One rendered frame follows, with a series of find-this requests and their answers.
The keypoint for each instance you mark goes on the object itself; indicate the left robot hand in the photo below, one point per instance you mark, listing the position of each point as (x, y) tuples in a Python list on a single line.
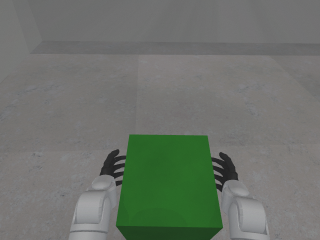
[(109, 167)]

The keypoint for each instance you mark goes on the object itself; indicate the robot right forearm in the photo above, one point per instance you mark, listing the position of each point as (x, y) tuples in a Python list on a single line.
[(246, 215)]

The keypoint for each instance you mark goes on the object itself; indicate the carton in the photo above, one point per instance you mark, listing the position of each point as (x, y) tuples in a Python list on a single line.
[(168, 189)]

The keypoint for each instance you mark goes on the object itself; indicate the robot left forearm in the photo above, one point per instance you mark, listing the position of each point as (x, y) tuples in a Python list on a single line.
[(93, 210)]

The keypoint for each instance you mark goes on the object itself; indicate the right robot hand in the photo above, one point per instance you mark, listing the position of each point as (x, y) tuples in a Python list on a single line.
[(228, 171)]

